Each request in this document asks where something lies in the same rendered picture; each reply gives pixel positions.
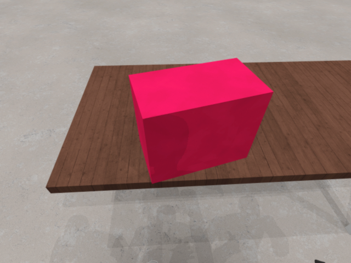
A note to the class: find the carton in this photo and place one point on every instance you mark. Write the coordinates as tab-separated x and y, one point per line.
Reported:
195	117

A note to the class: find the table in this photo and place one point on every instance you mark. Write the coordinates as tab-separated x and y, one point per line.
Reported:
305	133

